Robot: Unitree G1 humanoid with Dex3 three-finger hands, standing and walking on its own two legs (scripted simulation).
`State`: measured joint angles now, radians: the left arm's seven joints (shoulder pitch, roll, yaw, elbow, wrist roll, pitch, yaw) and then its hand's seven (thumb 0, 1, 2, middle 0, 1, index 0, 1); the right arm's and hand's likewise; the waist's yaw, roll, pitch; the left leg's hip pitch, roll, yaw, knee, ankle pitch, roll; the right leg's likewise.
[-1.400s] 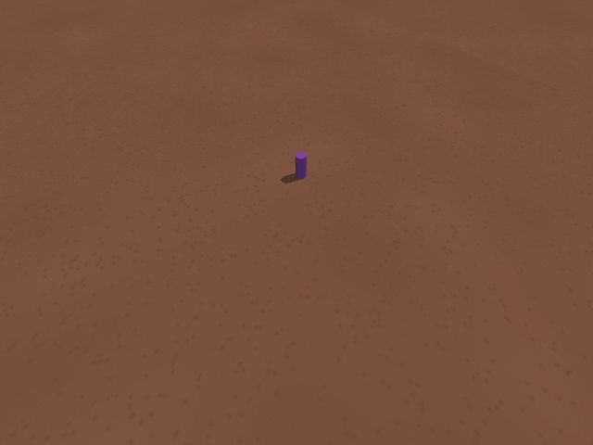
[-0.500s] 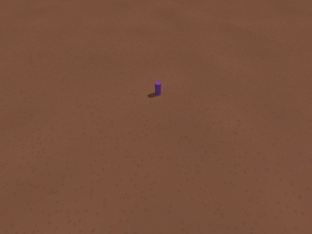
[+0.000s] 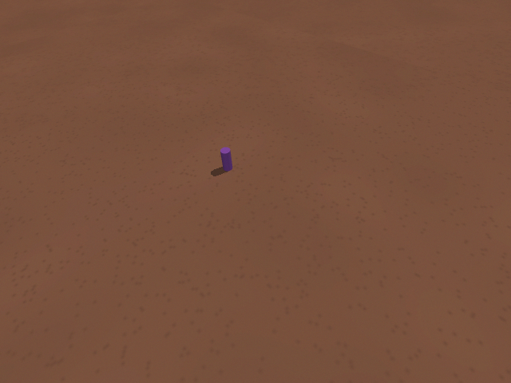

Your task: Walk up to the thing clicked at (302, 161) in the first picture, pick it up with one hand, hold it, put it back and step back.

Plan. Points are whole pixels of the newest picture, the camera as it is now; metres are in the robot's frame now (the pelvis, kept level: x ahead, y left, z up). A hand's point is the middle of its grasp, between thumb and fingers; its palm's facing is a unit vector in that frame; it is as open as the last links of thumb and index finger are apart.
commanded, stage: walk up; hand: left
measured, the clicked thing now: (226, 159) +1.39 +0.20 -0.70
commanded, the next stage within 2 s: none
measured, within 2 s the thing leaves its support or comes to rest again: neither
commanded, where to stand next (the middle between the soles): +1.05 -0.04 m, yaw -4 degrees
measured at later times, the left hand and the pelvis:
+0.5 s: hand (132, 338) +0.26 +0.27 -0.16, palm faces -0.11 -0.94 -0.32, open 7.4 cm; pelvis +0.21 +0.00 -0.01, yaw -4 degrees
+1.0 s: hand (184, 201) +0.56 +0.20 -0.11, palm faces -0.11 -0.91 -0.39, open 7.4 cm; pelvis +0.43 -0.05 +0.00, yaw -6 degrees
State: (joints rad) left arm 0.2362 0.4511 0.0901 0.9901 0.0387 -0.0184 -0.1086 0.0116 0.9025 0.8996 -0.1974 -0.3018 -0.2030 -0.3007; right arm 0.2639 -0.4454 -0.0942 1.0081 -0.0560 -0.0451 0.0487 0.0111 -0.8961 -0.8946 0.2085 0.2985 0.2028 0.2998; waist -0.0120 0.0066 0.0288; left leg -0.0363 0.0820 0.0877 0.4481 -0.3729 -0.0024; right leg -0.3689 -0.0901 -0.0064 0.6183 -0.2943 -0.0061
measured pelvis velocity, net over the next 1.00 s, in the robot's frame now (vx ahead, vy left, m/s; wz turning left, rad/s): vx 0.43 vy -0.05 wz -0.10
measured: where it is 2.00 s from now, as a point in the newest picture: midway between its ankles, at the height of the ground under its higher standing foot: (274, 240)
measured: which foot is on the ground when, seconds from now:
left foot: down 0.00-0.02, up 0.04-0.38, down 0.40-0.84, up 0.86-1.00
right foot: up 0.00-0.00, down 0.02-0.42, up 0.44-0.80, down 0.82-1.00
